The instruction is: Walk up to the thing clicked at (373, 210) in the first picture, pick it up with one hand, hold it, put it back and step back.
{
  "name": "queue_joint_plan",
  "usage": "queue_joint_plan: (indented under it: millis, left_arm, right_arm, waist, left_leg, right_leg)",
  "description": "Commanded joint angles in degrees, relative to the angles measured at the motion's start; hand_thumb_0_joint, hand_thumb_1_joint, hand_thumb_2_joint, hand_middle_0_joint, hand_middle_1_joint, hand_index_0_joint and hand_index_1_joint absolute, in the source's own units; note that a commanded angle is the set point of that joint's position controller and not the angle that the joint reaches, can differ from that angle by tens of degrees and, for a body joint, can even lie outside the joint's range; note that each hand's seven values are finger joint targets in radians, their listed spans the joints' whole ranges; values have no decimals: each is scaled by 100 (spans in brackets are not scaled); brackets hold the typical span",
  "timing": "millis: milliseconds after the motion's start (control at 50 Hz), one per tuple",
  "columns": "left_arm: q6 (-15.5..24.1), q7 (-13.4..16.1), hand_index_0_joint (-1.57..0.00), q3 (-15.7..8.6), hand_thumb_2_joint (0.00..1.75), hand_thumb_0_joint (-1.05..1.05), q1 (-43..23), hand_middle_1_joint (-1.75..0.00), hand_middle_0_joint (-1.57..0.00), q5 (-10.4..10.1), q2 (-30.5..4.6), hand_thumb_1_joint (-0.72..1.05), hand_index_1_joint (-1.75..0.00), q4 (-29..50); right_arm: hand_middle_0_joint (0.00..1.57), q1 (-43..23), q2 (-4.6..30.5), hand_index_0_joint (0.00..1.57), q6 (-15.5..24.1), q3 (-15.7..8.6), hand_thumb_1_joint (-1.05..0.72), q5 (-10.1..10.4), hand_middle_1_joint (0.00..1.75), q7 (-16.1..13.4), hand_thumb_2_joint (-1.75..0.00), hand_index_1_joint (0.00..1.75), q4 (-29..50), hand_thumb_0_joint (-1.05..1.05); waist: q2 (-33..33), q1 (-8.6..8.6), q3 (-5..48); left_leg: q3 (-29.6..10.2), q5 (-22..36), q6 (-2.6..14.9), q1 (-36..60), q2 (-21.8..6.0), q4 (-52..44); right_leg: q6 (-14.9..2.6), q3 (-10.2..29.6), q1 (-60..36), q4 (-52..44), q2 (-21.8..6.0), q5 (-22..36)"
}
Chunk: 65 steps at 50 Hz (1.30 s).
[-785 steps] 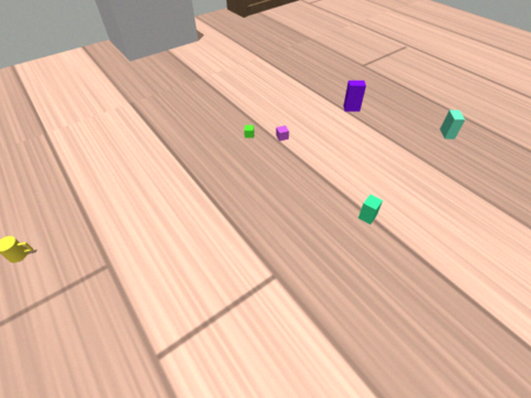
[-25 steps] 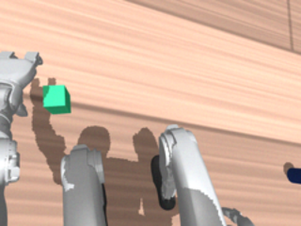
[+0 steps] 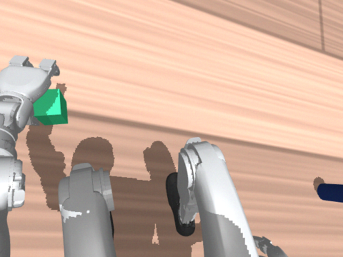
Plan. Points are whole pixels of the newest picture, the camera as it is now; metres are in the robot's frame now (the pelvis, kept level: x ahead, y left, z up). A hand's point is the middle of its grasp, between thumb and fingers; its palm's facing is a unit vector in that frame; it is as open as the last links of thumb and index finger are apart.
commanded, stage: close in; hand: left
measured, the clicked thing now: (51, 108) +0.50 +0.22 -0.29
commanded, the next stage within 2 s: rest palm in 0.32 s
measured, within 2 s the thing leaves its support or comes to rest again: neither
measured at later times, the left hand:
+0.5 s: hand (30, 105) +0.48 +0.24 -0.19, palm faces -0.52 -0.03 -0.85, open 13.5 cm
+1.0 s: hand (39, 102) +0.50 +0.24 -0.24, palm faces -0.49 -0.02 -0.87, open 13.9 cm
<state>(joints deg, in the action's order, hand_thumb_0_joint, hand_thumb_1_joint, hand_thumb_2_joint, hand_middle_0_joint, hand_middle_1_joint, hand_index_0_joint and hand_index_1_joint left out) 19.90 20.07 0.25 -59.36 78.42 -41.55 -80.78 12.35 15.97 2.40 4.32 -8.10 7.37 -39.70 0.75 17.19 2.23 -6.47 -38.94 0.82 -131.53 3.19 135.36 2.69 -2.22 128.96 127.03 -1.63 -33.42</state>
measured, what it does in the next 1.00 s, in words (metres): stands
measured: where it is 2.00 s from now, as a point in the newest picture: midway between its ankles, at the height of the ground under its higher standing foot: (145, 231)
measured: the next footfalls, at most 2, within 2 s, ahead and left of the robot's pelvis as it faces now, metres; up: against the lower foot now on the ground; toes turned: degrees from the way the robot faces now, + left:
none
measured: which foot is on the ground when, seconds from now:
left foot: down 0.00-1.00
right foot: down 0.00-1.00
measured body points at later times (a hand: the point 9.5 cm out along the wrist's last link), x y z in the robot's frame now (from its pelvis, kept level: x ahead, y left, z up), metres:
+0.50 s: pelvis +0.00 +0.00 -0.01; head +0.25 +0.08 +0.36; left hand +0.50 +0.24 -0.14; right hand +0.03 -0.28 -0.09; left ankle +0.08 +0.11 -0.31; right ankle +0.13 -0.14 -0.31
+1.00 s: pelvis +0.01 +0.00 -0.03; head +0.28 +0.08 +0.32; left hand +0.52 +0.24 -0.19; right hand +0.02 -0.26 -0.11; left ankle +0.08 +0.11 -0.31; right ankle +0.13 -0.14 -0.31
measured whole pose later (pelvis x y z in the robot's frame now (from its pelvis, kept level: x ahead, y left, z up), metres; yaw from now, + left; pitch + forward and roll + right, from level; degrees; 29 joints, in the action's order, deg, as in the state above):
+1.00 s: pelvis +0.01 +0.00 -0.03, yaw -2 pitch +35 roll -11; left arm 14.2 27.6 -5.3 -61.9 80.3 -46.9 -93.2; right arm 12.5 15.8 6.5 8.1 -10.9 11.0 -38.4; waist 0.8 21.4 -1.2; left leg -8.5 -42.4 0.3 -135.1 2.9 142.4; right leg 3.4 -3.5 132.8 132.8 -0.7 -35.3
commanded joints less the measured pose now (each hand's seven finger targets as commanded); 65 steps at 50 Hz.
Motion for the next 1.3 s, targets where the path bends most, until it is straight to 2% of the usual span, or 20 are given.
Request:
queue_joint_plan:
  millis: [0,60,80,140,200,300,420,460,540,600,620,700,720,780,820,880,980,1020,1100,1280]
  left_arm:
    - [-286,872,-11,-673,95,0,-2334,-95,-10,73,-1736,-45,-93,1441]
    - [-718,923,-12,-499,95,0,-2209,-94,-11,51,-1351,-42,-92,851]
    - [-836,865,-13,-334,94,0,-2206,-94,-12,37,-1113,-40,-93,311]
    - [-1099,567,-13,44,91,0,-1787,-95,-11,-269,-584,-40,-92,-213]
    - [-1131,87,-10,75,93,0,-1754,-98,-8,-621,-647,-43,-95,-157]
    - [-644,-485,-13,41,92,0,-1969,-102,-10,-728,-965,-41,-98,261]
    - [156,2,-13,-338,90,0,-2298,-93,-12,-290,-1578,-40,-91,1044]
    - [219,279,-13,-327,91,0,-2058,-91,-12,-100,-1449,-42,-90,812]
    - [98,815,-12,-298,94,0,-2174,-88,-12,156,-1388,-43,-88,140]
    - [-129,1060,-11,-151,96,0,-2428,-89,-11,276,-1174,-43,-89,-436]
    - [-183,1125,-12,-227,98,0,-2471,-89,-12,290,-1356,-43,-89,-307]
    - [-393,1159,-12,-272,97,0,-2526,-90,-12,247,-1419,-41,-90,-349]
    - [-422,1164,-10,-372,97,0,-2463,-89,-11,239,-1632,-44,-89,-239]
    - [-509,1090,-8,-313,96,0,-2228,-90,-8,138,-1474,-46,-90,-436]
    - [-567,1020,-8,-382,96,0,-2166,-90,-9,127,-1510,-45,-89,-674]
    - [-600,994,-9,-508,97,0,-1895,-88,-10,86,-1664,-46,-89,-519]
    - [-562,826,-12,-775,94,0,-1661,-86,-13,108,-1862,-42,-86,-634]
    - [-464,824,-13,-983,95,0,-1781,-83,-15,66,-2115,-41,-84,-298]
    - [-246,785,-15,-855,90,0,-1811,-83,-15,31,-1925,-38,-83,-227]
    - [-113,992,-18,-599,92,0,-1860,-80,-19,182,-1886,-34,-81,-122]
  right_arm:
    - [20,1207,1493,20,9,-668,-89,12,30,-20,-89,30,140,0]
    - [20,1171,1435,20,-41,-654,-89,71,30,24,-89,30,93,0]
    - [20,1175,1405,20,-33,-600,-89,61,30,37,-89,30,24,0]
    - [20,1202,1406,20,-29,-517,-89,82,30,0,-89,30,-46,0]
    - [20,1271,1491,20,19,-507,-89,161,30,-8,-89,30,-63,0]
    - [20,1329,1539,20,-46,-437,-90,153,30,-68,-89,30,-51,0]
    - [20,1307,1629,20,-107,-409,-89,-1,30,-53,-89,30,138,0]
    - [20,1278,1584,20,-102,-429,-89,-64,30,-19,-89,30,163,0]
    - [20,1200,1506,20,-26,-357,-89,-169,30,27,-89,30,18,0]
    - [20,1204,1552,20,121,-309,-89,-267,30,95,-89,30,-116,0]
    - [20,1199,1618,20,157,-316,-89,-255,30,96,-89,30,-117,0]
    - [20,1228,1695,20,336,-283,-89,-310,30,171,-89,30,-122,0]
    - [20,1236,1723,20,350,-290,-89,-288,30,163,-89,30,-117,0]
    - [20,1213,1685,20,380,-260,-89,-274,30,216,-89,30,-59,0]
    - [20,1222,1779,20,434,-239,-88,-282,30,253,-89,30,48,0]
    - [20,1242,1792,20,409,-237,-89,-241,30,261,-89,30,115,0]
    - [20,1382,1934,20,365,-232,-89,-292,30,325,-89,30,214,0]
    - [20,1406,1989,20,322,-232,-89,-292,30,310,-90,30,244,0]
    - [20,1381,1908,20,321,-178,-89,-357,30,330,-90,30,248,0]
    - [20,1264,1939,20,317,-226,-89,-392,30,311,-90,30,55,0]
  waist:
    - [-3025,-158,5069]
    - [-2875,-100,4651]
    - [-2499,70,4219]
    - [-1647,245,3593]
    - [-1153,206,3566]
    - [-988,213,3602]
    - [-1954,70,4025]
    - [-2230,100,3974]
    - [-2269,212,3703]
    - [-2075,498,3306]
    - [-2218,444,3409]
    - [-2275,543,3464]
    - [-2353,440,3643]
    - [-2305,470,3833]
    - [-2097,579,3387]
    - [-2441,382,3671]
    - [-2054,565,3278]
    - [-2065,489,3372]
    - [-1961,644,3266]
    - [-2351,579,3350]
  left_leg:
    - [391,1377,-141,4070,-65,-1870]
    - [442,1360,-80,3798,-73,-1937]
    - [445,1156,-20,3427,-73,-1846]
    - [455,769,136,2706,-17,-1709]
    - [416,712,204,2366,-8,-1696]
    - [436,966,152,2237,3,-1475]
    - [395,1277,-74,2993,5,-1252]
    - [401,1230,-104,3164,-12,-1265]
    - [406,833,-16,3013,-26,-1350]
    - [334,572,21,2794,-57,-1281]
    - [322,644,15,2891,-58,-1284]
    - [313,723,32,2852,-64,-1135]
    - [311,903,20,2914,-64,-1112]
    - [261,1117,3,2942,-73,-1072]
    - [283,1033,35,2611,-61,-962]
    - [267,1411,-41,2820,-68,-1031]
    - [290,1557,-4,2504,-65,-750]
    - [252,1538,-8,2477,-60,-761]
    - [265,1179,13,2408,-83,-670]
    - [199,1024,-55,2685,-125,-720]
  right_leg:
    - [-563,-536,-1814,-808,135,987]
    - [-581,-509,-1675,-896,152,1013]
    - [-552,-519,-1568,-955,161,907]
    - [-511,-540,-1652,-1185,204,667]
    - [-451,-516,-2059,-1220,168,595]
    - [-460,-489,-2489,-1216,165,688]
    - [-581,-622,-2067,-917,175,744]
    - [-578,-663,-1867,-812,197,719]
    - [-499,-704,-1578,-792,237,576]
    - [-466,-808,-1266,-722,246,450]
    - [-464,-808,-1278,-687,244,513]
    - [-428,-809,-1357,-558,212,632]
    - [-433,-808,-1445,-523,212,767]
    - [-453,-826,-1583,-433,240,961]
    - [-442,-823,-1487,-460,225,908]
    - [-486,-835,-1695,-383,227,1132]
    - [-478,-851,-1800,-389,234,1227]
    - [-508,-860,-1945,-442,228,1172]
    - [-477,-904,-2009,-487,280,918]
    - [-504,-990,-1669,-390,328,792]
